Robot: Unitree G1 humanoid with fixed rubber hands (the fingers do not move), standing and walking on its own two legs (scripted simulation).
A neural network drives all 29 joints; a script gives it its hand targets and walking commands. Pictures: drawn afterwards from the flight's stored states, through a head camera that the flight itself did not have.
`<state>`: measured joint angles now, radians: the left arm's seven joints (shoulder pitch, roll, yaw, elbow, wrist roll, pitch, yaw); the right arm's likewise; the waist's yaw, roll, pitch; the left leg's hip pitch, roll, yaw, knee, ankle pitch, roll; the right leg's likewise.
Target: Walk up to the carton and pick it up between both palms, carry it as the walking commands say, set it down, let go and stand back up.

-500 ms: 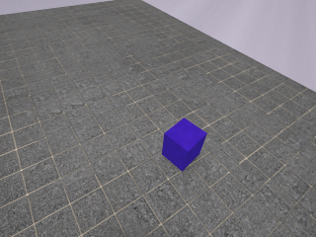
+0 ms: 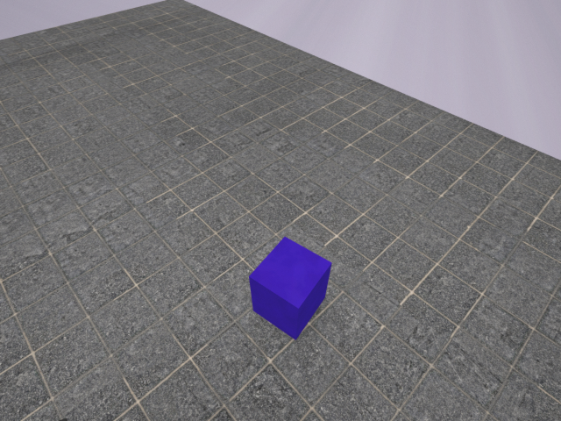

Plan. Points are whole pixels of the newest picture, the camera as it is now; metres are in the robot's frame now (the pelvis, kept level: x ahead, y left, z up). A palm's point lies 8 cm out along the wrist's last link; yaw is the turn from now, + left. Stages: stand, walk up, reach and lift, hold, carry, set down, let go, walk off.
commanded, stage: walk up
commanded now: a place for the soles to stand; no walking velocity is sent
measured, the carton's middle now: (290, 288) +0.70 +0.00 -0.64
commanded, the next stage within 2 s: none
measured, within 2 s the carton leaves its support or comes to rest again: neither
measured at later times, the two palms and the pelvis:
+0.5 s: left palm (97, 375) +0.22 +0.31 -0.10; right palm out of the picture +0.17 -0.35 -0.10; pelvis +0.13 -0.02 -0.01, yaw -2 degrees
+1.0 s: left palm (116, 330) +0.29 +0.30 -0.09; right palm (495, 384) +0.24 -0.32 -0.09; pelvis +0.16 -0.01 +0.01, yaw +0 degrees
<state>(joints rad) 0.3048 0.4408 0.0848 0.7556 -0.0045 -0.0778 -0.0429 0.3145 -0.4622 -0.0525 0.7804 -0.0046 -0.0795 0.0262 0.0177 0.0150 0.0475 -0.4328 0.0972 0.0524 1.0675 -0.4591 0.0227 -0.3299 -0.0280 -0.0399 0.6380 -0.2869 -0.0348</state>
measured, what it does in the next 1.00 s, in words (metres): walks ahead: left foot, then right foot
